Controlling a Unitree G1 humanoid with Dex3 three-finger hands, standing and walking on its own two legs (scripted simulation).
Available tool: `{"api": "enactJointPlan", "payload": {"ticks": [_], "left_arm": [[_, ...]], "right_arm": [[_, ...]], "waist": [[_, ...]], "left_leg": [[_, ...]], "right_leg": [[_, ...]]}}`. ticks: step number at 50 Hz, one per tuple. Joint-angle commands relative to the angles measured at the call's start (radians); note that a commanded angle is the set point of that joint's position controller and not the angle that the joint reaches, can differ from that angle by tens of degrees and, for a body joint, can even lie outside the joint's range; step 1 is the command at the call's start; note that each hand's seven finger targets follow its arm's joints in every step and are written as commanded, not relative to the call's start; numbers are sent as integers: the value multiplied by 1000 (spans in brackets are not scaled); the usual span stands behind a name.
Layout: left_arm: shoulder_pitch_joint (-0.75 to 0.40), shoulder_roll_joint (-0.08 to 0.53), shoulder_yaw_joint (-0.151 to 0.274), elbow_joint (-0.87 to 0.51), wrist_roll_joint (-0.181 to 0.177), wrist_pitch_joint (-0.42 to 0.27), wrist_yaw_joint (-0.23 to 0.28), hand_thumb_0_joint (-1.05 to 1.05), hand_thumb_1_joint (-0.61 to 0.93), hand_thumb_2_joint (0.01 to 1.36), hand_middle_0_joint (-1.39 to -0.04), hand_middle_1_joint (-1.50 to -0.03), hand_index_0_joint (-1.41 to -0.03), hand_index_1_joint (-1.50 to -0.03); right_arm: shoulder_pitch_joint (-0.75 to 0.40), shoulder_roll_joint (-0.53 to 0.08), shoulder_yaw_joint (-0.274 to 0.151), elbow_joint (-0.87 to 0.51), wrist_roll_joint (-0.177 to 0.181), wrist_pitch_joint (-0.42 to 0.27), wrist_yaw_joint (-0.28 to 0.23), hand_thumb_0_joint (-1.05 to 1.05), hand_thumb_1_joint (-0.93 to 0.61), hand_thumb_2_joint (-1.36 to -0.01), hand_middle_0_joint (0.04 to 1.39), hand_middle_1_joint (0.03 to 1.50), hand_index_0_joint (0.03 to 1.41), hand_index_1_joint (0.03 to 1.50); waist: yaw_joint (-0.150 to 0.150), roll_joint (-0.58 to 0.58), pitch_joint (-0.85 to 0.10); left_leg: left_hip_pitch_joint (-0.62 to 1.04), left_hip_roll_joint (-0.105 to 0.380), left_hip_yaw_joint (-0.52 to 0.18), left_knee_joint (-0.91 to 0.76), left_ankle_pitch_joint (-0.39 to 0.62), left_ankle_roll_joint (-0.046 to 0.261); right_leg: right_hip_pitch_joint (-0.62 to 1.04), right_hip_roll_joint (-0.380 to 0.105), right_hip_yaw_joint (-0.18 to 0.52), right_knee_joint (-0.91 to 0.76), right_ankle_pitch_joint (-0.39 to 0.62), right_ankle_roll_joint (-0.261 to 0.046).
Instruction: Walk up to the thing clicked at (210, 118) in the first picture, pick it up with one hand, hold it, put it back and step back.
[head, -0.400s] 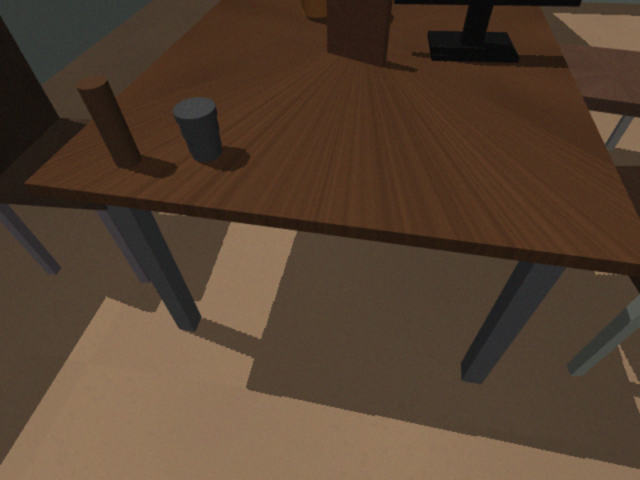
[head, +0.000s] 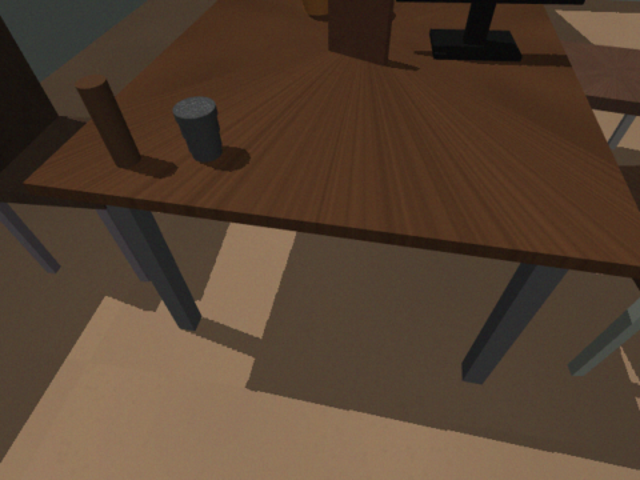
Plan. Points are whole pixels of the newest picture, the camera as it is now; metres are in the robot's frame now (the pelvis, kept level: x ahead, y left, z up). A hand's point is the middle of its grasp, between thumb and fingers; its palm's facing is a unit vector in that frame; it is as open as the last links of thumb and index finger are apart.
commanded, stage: stand
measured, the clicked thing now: (201, 131) +0.76 +0.29 +0.02
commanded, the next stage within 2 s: walk up in 0.72 s
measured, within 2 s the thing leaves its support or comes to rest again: neither
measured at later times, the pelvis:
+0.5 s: pelvis +0.00 +0.00 +0.00, yaw +0 degrees
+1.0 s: pelvis +0.00 +0.06 -0.02, yaw +9 degrees
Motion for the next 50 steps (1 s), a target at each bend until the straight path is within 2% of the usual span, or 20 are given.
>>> {"api": "enactJointPlan", "payload": {"ticks": [1,15,22,35,36,37,38,39,40,41,42,43,44,45,47,49,50], "left_arm": [[-37,211,41,-55,-1,-26,17,0,900,900,-200,-300,-200,-300],[-32,217,41,-55,-2,-26,17,0,900,900,-200,-300,-200,-300],[-29,218,41,-59,0,-27,18,0,900,900,-200,-300,-200,-300],[-23,222,41,-57,-2,-28,17,0,900,900,-200,-300,-200,-300],[112,391,124,-46,-9,-41,56,0,900,900,-200,-300,-200,-300],[184,428,145,-42,2,-42,77,0,900,900,-200,-300,-200,-300],[194,434,153,-81,15,-45,88,0,900,900,-200,-300,-200,-300],[145,409,154,-124,19,-46,92,0,900,900,-200,-300,-200,-300],[85,388,153,-160,21,-46,95,0,900,900,-200,-300,-200,-300],[50,368,147,-184,22,-51,94,0,900,900,-200,-300,-200,-300],[34,361,146,-199,26,-55,94,0,900,900,-200,-300,-200,-300],[42,357,145,-211,27,-60,91,0,900,900,-200,-300,-200,-300],[60,369,149,-220,30,-62,90,0,900,900,-200,-300,-200,-300],[73,381,156,-229,34,-64,91,0,900,900,-200,-300,-200,-300],[99,398,161,-246,36,-66,90,0,900,900,-200,-300,-200,-300],[69,412,160,-270,33,-63,86,0,900,900,-200,-300,-200,-300],[69,412,159,-273,31,-58,84,0,900,900,-200,-300,-200,-300]], "right_arm": [[-40,-210,-35,-63,0,-27,-18,0,-900,-900,200,300,200,300],[-41,-210,-36,-65,1,-26,-18,0,-900,-900,200,300,200,300],[-43,-216,-38,-67,1,-27,-18,0,-900,-900,200,300,200,300],[-34,-213,-36,-64,1,-25,-16,0,-900,-900,200,300,200,300],[-38,-312,-101,-156,-61,21,26,0,-900,-900,200,300,200,300],[-55,-254,-97,-191,-65,40,42,0,-900,-900,200,300,200,300],[-82,-239,-99,-247,-81,57,52,0,-900,-900,200,300,200,300],[-57,-248,-112,-273,-88,71,63,0,-900,-900,200,300,200,300],[-13,-255,-122,-280,-83,78,75,0,-900,-900,200,300,200,300],[19,-260,-135,-285,-80,83,89,0,-900,-900,200,300,200,300],[52,-259,-145,-292,-78,86,100,0,-900,-900,200,300,200,300],[69,-253,-148,-298,-76,86,108,0,-900,-900,200,300,200,300],[56,-252,-150,-314,-75,87,115,0,-900,-900,200,300,200,300],[43,-245,-153,-335,-75,87,119,0,-900,-900,200,300,200,300],[18,-241,-159,-365,-70,82,126,0,-900,-900,200,300,200,300],[76,-249,-173,-362,-62,76,126,0,-900,-900,200,300,200,300],[104,-253,-178,-351,-55,72,126,0,-900,-900,200,300,200,300]], "waist": [[-2,14,-79],[-2,3,-81],[-1,7,-89],[-2,2,-75],[55,97,-44],[74,-39,-52],[92,-38,-41],[65,-31,-34],[32,-37,-32],[2,-36,-17],[-15,-47,-14],[-12,-71,-7],[1,-96,-8],[14,-115,-8],[29,-126,-19],[-7,-149,-47],[-20,-141,-48]], "left_leg": [[3,114,-87,-44,140,34],[18,117,-85,-46,144,32],[30,119,-85,-45,166,34],[15,116,-84,-50,128,35],[-223,24,-77,121,118,54],[-369,-18,-2,300,-114,33],[-426,11,-46,486,-312,33],[-448,59,-107,605,-330,35],[-446,85,-133,670,-312,32],[-443,104,-145,680,-283,23],[-421,111,-147,682,-246,13],[-419,113,-119,640,-221,3],[-426,120,-108,602,-221,-2],[-421,130,-102,571,-221,-8],[-374,125,-71,494,-207,-6],[-248,101,-21,421,-176,2],[-189,75,17,376,-157,8]], "right_leg": [[19,-123,96,-50,160,-25],[16,-125,98,-59,151,-25],[19,-126,96,-58,178,-25],[17,-126,102,-69,153,-24],[163,-156,103,0,94,-43],[246,-298,219,-61,136,-116],[165,-456,319,-84,186,-210],[99,-489,305,-86,146,-249],[44,-477,264,-97,81,-261],[16,-439,217,-94,36,-243],[-11,-405,158,-85,20,-221],[-2,-372,113,-67,58,-208],[13,-368,88,-40,109,-210],[6,-379,72,-23,127,-218],[-20,-371,28,30,146,-214],[-115,-349,-16,83,101,-189],[-160,-317,-49,121,77,-168]]}}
